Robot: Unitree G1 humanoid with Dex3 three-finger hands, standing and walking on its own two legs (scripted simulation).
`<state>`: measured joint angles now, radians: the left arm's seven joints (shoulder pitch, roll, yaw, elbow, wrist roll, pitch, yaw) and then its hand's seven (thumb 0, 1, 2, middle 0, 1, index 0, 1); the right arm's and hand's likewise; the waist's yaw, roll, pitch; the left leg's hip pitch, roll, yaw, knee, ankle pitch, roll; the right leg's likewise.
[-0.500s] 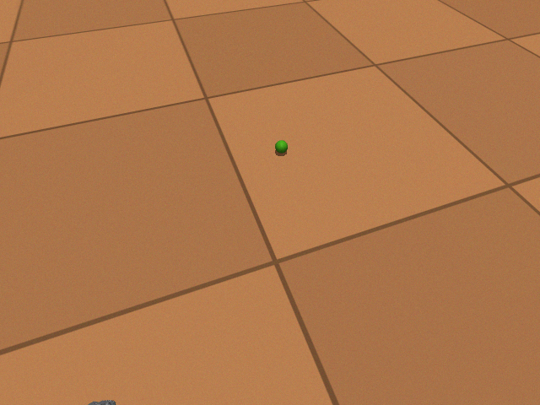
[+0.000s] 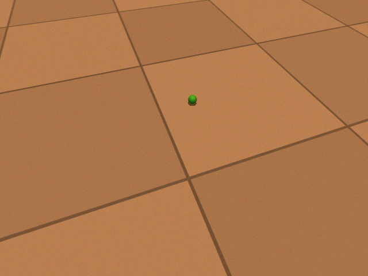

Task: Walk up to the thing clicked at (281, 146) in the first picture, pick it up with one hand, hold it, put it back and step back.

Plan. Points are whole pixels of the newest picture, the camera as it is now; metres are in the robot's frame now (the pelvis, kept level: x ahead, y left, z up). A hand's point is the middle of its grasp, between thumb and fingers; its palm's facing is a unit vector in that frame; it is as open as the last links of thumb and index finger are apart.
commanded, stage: stand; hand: left
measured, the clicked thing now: (192, 99) +1.44 -0.03 -0.75
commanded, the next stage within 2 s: walk up in 0.62 s
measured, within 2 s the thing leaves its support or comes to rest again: neither
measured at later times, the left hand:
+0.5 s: hand out of the picture +0.08 +0.25 -0.16, palm faces -0.02 -0.94 -0.34, open 7.4 cm
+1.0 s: hand (103, 257) +0.17 +0.22 -0.15, palm faces -0.08 -0.89 -0.45, open 7.4 cm
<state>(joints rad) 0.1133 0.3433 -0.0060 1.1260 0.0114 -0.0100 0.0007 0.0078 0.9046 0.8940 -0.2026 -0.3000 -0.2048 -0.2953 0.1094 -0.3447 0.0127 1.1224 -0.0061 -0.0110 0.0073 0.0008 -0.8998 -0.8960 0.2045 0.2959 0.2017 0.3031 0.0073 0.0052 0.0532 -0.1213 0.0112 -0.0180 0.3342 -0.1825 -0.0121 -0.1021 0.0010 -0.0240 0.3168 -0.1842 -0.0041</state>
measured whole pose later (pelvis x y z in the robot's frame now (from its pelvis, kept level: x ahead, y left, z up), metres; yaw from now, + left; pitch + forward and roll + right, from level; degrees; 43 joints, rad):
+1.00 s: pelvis +0.08 -0.08 -0.03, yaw -6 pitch -4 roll -1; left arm 0.25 0.44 0.10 0.96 0.04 -0.05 -0.08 0.01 0.91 0.89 -0.20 -0.30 -0.20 -0.30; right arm 0.27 -0.48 -0.10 1.02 -0.04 -0.01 0.05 0.00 -0.90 -0.90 0.20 0.30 0.20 0.30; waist 0.00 0.08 0.06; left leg -0.17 0.12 -0.01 0.83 -0.53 0.03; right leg -0.35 -0.03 -0.07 0.67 -0.25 0.00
